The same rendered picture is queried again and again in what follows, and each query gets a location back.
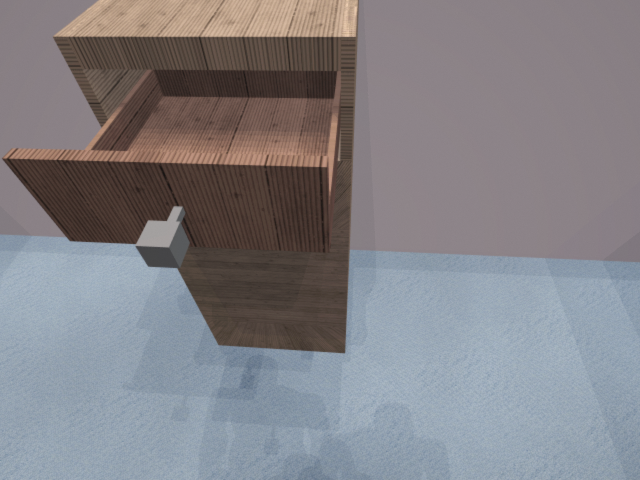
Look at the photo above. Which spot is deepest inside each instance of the handle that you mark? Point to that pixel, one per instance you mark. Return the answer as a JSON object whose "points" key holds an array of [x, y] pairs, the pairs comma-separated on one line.
{"points": [[164, 243]]}

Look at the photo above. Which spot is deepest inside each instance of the drawer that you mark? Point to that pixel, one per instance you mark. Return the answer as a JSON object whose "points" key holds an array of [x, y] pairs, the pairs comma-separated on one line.
{"points": [[250, 155]]}

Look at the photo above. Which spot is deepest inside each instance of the cabinet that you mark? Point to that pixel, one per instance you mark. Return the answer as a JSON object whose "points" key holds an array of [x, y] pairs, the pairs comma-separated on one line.
{"points": [[290, 300]]}

